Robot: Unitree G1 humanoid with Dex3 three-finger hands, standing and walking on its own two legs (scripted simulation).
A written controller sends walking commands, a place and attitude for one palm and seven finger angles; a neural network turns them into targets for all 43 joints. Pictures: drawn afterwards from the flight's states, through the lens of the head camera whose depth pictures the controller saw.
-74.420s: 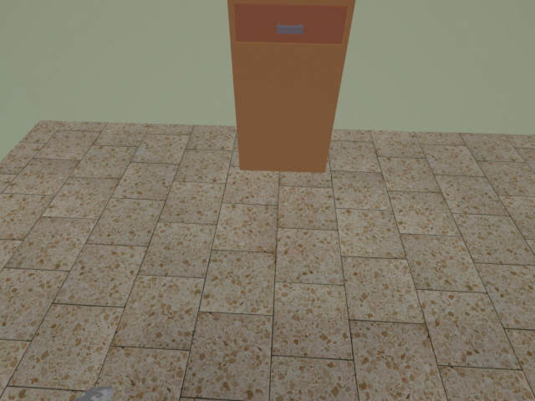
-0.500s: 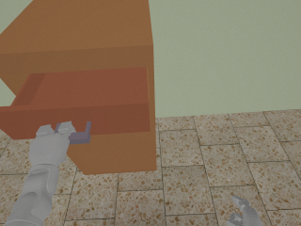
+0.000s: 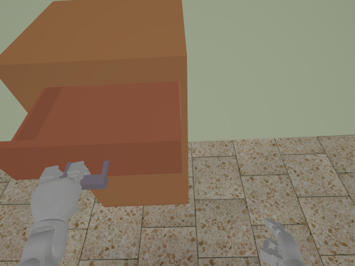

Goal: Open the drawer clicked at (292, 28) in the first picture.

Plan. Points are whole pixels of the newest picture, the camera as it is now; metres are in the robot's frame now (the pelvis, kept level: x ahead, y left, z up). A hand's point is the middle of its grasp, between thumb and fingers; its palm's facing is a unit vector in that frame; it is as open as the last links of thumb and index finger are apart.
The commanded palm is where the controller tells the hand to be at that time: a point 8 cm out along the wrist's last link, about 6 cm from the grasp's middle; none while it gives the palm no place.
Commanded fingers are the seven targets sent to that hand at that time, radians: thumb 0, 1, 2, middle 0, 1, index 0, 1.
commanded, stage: pull the drawer open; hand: left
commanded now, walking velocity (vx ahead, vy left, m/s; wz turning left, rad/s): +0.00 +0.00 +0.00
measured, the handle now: (85, 174) +0.30 +0.25 +0.04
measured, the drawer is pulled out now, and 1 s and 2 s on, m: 0.20 0.30 0.30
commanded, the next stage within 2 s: open the thumb to release the handle in 1.08 s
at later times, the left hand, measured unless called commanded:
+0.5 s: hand (60, 238) +0.16 +0.26 +0.02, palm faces -0.01 -0.08 -1.00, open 6.0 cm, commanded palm +0.13 +0.25 +0.07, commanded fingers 0.00 0.90 0.90 -0.40 -1.35 -0.40 -1.35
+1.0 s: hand (55, 254) +0.14 +0.26 +0.02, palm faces -0.01 -0.09 -1.00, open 6.1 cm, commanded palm +0.09 +0.25 +0.07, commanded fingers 0.00 0.90 0.90 -0.40 -1.35 -0.40 -1.35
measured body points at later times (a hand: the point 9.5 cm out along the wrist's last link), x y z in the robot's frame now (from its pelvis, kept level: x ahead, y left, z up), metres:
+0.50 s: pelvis +0.00 +0.00 -0.01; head +0.03 -0.03 +0.44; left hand +0.16 +0.26 +0.08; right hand +0.21 -0.22 -0.10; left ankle -0.03 +0.10 -0.72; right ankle -0.03 -0.11 -0.72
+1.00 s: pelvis -0.01 +0.00 -0.01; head +0.01 -0.02 +0.44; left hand +0.13 +0.26 +0.08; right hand +0.20 -0.23 -0.10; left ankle -0.03 +0.10 -0.72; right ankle -0.03 -0.11 -0.72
